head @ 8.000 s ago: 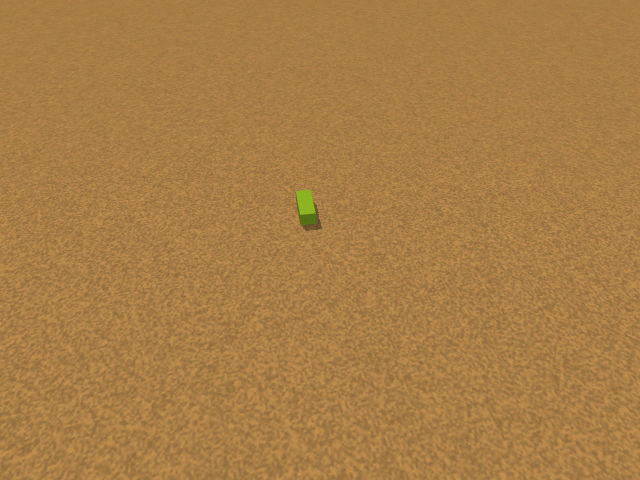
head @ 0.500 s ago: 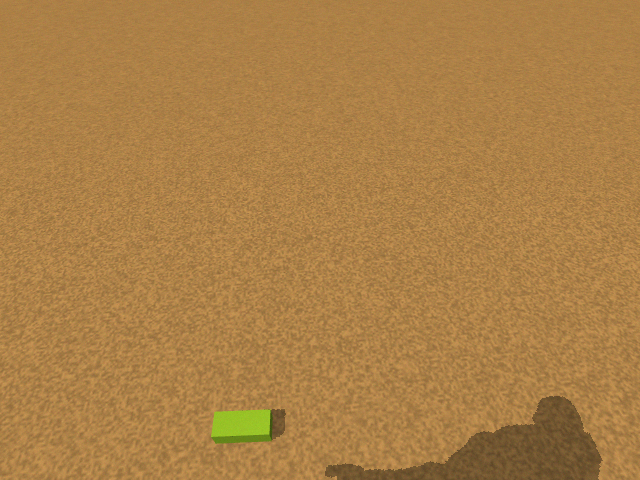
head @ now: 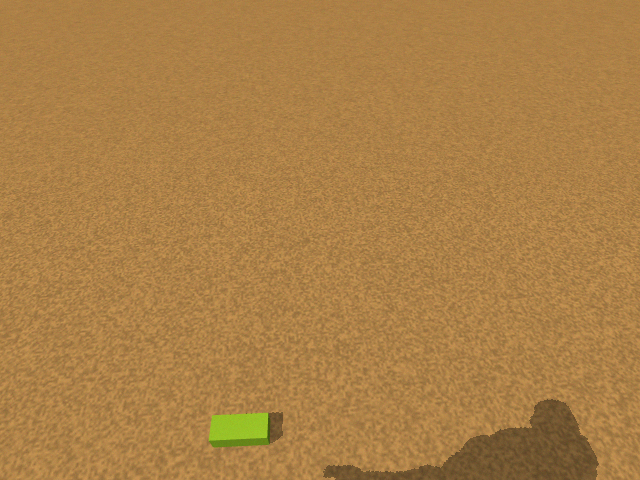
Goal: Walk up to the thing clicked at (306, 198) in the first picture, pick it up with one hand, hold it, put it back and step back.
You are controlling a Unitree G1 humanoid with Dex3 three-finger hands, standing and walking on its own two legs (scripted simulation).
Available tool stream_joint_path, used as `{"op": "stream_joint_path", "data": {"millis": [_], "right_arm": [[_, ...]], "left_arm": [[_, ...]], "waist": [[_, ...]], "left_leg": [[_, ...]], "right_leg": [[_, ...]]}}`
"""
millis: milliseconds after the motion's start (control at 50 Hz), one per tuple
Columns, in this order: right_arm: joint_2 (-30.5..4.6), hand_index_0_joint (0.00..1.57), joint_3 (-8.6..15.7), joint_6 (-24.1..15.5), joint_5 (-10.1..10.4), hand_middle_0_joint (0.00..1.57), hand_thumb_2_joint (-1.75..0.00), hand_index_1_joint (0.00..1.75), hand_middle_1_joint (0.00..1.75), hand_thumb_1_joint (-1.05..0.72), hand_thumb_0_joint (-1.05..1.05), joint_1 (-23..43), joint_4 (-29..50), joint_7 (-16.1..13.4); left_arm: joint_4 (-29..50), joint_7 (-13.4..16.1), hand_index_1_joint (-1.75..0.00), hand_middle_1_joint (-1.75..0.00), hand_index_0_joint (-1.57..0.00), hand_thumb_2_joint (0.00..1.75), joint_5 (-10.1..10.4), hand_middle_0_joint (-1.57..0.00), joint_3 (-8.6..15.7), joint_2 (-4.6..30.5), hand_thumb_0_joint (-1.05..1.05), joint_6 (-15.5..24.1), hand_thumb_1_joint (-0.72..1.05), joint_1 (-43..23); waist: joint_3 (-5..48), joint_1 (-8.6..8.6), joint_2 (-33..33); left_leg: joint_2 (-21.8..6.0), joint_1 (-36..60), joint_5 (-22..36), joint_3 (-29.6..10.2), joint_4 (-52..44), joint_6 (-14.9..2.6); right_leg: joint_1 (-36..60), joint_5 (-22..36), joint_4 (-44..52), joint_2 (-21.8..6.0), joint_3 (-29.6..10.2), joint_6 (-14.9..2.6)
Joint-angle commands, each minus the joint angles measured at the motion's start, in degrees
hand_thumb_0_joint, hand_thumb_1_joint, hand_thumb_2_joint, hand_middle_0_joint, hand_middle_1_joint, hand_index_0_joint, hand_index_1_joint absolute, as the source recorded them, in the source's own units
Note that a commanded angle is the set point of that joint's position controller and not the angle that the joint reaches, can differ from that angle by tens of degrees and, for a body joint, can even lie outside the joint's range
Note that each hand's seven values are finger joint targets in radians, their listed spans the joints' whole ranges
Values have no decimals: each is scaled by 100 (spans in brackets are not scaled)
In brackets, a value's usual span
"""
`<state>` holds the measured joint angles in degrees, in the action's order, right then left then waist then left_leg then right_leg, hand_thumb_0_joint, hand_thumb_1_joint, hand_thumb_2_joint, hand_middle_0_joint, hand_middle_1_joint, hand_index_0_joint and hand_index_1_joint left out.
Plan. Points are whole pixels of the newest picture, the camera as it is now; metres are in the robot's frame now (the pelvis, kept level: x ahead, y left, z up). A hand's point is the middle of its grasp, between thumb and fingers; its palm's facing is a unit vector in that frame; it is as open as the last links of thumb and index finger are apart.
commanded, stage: stand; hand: left
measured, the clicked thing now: (240, 430) +0.45 +0.25 -0.75
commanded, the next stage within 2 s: walk up in 0.48 s
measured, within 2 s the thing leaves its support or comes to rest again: neither
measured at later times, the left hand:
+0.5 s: hand out of the picture +0.07 +0.26 -0.15, palm faces -0.01 -0.94 -0.35, open 7.4 cm
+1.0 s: hand out of the picture +0.03 +0.31 -0.18, palm faces -0.07 -0.93 -0.36, open 7.4 cm
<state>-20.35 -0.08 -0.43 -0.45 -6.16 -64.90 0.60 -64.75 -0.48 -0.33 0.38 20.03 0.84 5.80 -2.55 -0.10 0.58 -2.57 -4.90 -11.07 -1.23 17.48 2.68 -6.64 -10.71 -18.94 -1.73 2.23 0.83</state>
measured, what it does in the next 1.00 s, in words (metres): walks backwards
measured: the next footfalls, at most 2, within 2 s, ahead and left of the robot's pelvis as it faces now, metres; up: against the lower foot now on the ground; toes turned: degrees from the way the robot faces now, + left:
right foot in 1.14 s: -0.12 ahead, -0.08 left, +0.00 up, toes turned -1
left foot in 1.46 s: -0.17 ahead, +0.16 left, +0.00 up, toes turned -3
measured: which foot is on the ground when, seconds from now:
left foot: down 0.00-1.00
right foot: down 0.00-0.76, up 0.78-1.00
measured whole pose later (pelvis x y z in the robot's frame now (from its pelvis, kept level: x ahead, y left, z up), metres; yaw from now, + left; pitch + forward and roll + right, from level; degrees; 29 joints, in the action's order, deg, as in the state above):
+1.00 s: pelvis -0.09 +0.05 -0.02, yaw -2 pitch -1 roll -1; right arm -19.6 3.3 1.8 -1.4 -8.7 -52.4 -1.1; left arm -50.6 1.5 -0.5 3.6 23.0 -4.2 4.1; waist -12.6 0.9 -2.4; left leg -0.7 -17.5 -16.9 0.7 35.2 -2.0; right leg -24.4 -30.5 -64.0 5.8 -8.0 1.0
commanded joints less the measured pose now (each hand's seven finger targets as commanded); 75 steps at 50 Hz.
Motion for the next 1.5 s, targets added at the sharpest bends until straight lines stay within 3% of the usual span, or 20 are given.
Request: {"op": "stream_joint_path", "data": {"millis": [0, 420, 500, 620, 700, 720, 740, 780, 860, 960, 1060, 1120, 1140, 1160, 1200, 1240, 1360, 1420, 1460, 1480], "right_arm": [[-1212, 20, 203, -113, -16, 20, -90, 30, 30, -90, 0, 160, 301, -102], [-1209, 20, 211, -104, -9, 20, -90, 30, 30, -90, 0, 154, 347, -101], [-1318, 20, 344, 75, 121, 20, -90, 30, 30, -90, 0, 156, 555, -97], [-1188, 20, 533, 375, 40, 20, -90, 30, 30, -90, 0, -419, 919, -49], [-1242, 20, 630, 277, 1, 20, -90, 30, 30, -90, 0, -922, 983, -73], [-1363, 20, 661, 225, -78, 20, -90, 30, 30, -90, 0, -847, 962, -95], [-1802, 20, 777, 185, -233, 20, -90, 30, 30, -90, 0, -648, 1112, -108], [-2285, 20, 852, 153, -152, 20, -90, 30, 30, -90, 0, -378, 1431, -115], [-1613, 20, 727, 92, -174, 20, -90, 30, 30, -90, 0, 196, 1683, -296], [-1521, 20, 746, 90, -93, 20, -90, 30, 30, -90, 0, -525, 1669, -350], [-1670, 20, 724, 160, -68, 20, -90, 30, 30, -90, 0, -269, 1916, -304], [-1488, 20, 638, 214, 11, 20, -90, 30, 30, -90, 0, -74, 2001, -261], [-1274, 20, 582, 216, 56, 20, -90, 30, 30, -90, 0, -47, 2092, -253], [-1156, 20, 590, 251, 77, 20, -90, 30, 30, -90, 0, 210, 2106, -331], [-1334, 20, 618, 292, 69, 20, -90, 30, 30, -90, 0, -138, 1942, -336], [-1269, 20, 562, 215, 140, 20, -90, 30, 30, -90, 0, -421, 1827, -338], [-1119, 20, 515, 79, -32, 20, -90, 30, 30, -90, 0, -404, 2010, -345], [-1227, 20, 631, 8, -119, 20, -90, 30, 30, -90, 0, -822, 1836, -315], [-2275, 20, 838, -7, -171, 20, -90, 30, 30, -90, 0, -484, 2049, -243], [-2323, 20, 906, -23, -159, 20, -90, 30, 30, -90, 0, -481, 2062, -257]], "left_arm": [[309, 78, -30, -30, -20, 90, 7, -20, 216, 1222, 0, 98, 90, -210], [297, 78, -30, -30, -20, 90, -19, -20, 219, 1257, 0, 85, 90, -139], [590, 178, -30, -30, -20, 90, 124, -20, 533, 1570, 0, -43, 90, 6], [1364, 220, -30, -30, -20, 90, -100, -20, 633, 1746, 0, -191, 90, -689], [1669, 257, -30, -30, -20, 90, -110, -20, 559, 1603, 0, -271, 90, -916], [1706, 239, -30, -30, -20, 90, -36, -20, 514, 1409, 0, -346, 90, -797], [1820, 262, -30, -30, -20, 90, 34, -20, 463, 1048, 0, -406, 90, -554], [1721, 364, -30, -30, -20, 90, -5, -20, 526, 1151, 0, -507, 90, -166], [1571, 330, -30, -30, -20, 90, 26, -20, 566, 1314, 0, -464, 90, 130], [1913, 236, -30, -30, -20, 90, -69, -20, 598, 1223, 0, -370, 90, -92], [1859, 164, -30, -30, -20, 90, -100, -20, 664, 1143, 0, -322, 90, 415], [1729, 164, -30, -30, -20, 90, -197, -20, 751, 1283, 0, -239, 90, 842], [1827, 147, -30, -30, -20, 90, -230, -20, 866, 1728, 0, -216, 90, 741], [1981, 123, -30, -30, -20, 90, -150, -20, 913, 2109, 0, -239, 90, 435], [2237, 154, -30, -30, -20, 90, -100, -20, 809, 1714, 0, -192, 90, 25], [2349, 197, -30, -30, -20, 90, -158, -20, 776, 1478, 0, -226, 90, -216], [2506, 225, -30, -30, -20, 90, -185, -20, 758, 1414, 0, -349, 90, 421], [2663, 157, -30, -30, -20, 90, -66, -20, 685, 1335, 0, -453, 90, 196], [2767, 207, -30, -30, -20, 90, -43, -20, 669, 1165, 0, -472, 90, 66], [2660, 258, -30, -30, -20, 90, -126, -20, 764, 1334, 0, -496, 90, -51]], "waist": [[420, 2, -12], [345, -4, -61], [213, -37, -206], [439, 170, -1205], [576, 377, -1068], [389, 298, -128], [351, 154, 1234], [725, 140, 1091], [421, -203, 853], [536, 210, 608], [836, 97, 951], [857, -140, 405], [672, -85, -667], [349, -331, -1785], [74, -53, -742], [172, 91, -848], [480, -248, -1334], [660, 33, -783], [610, 143, 1167], [524, 276, 983]], "left_leg": [[-503, -118, 1007, -288, -223, -289], [-512, -81, 848, -301, -223, -310], [-265, -491, 2184, -181, 1029, -429], [317, -811, -2164, -317, 3830, -546], [126, -929, -757, -100, 1733, -509], [-95, -904, 910, -361, 796, -501], [-1026, -451, 2754, -1846, 410, -771], [-1931, -692, 3607, -2620, 426, -1659], [-1295, -248, 3111, -1442, 981, -1577], [-1225, 740, 3449, -1291, 1277, -1614], [-1241, 135, 2694, -1130, 1461, -1474], [-863, -1023, 1529, -824, 1975, -908], [-59, -1954, 248, -484, 2740, -526], [795, -1989, -2505, -73, 4196, -330], [732, -1866, -2418, -965, 5364, -284], [842, -1999, -1989, -664, 5266, -222], [432, -1954, -1898, -14, 2459, -183], [229, -666, 409, -86, 480, -369], [-2116, -710, 2375, -2717, 276, -1712], [-2420, -1135, 2148, -3137, 197, -2116]], "right_leg": [[229, 988, 265, -617, -461, -174], [129, 803, 275, -608, -467, -177], [34, 2863, -478, -681, -524, -419], [-1241, 2265, -391, -1936, -1392, -1583], [-732, 2095, -1566, -1338, -954, -918], [-930, 1262, -2296, -731, -585, -640], [-1863, -692, -3474, 300, -386, -330], [-1929, -3010, -4837, 914, -1416, -256], [-2389, -1976, -5521, 680, -1452, -117], [-2315, -1930, -3939, 569, -1060, 128], [-1113, -1479, -2070, 346, -445, -47], [83, 439, -649, -13, -740, -360], [194, 1328, -625, -913, -2057, -817], [-850, 2050, -156, -2028, -3167, -1908], [-1276, 2454, -422, -1699, -2485, -1777], [-895, 2907, -876, -1143, -1571, -1439], [456, 3301, -1530, -1032, -1498, -1291], [-420, 1911, -2167, -709, -1334, -789], [-1819, -2534, -3982, 685, -765, -222], [-1724, -2759, -5053, 733, -1368, -202]]}}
